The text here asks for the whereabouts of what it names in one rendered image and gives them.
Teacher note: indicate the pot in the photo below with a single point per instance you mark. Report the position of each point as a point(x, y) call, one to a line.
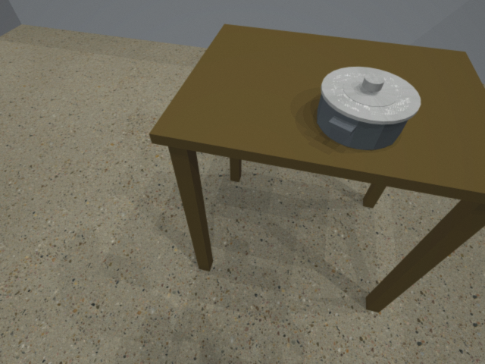
point(356, 134)

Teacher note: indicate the lid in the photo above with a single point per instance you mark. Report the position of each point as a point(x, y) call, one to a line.
point(397, 101)

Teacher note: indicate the table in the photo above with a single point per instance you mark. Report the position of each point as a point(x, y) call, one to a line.
point(254, 96)

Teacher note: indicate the knob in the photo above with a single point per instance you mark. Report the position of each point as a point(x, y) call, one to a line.
point(373, 82)

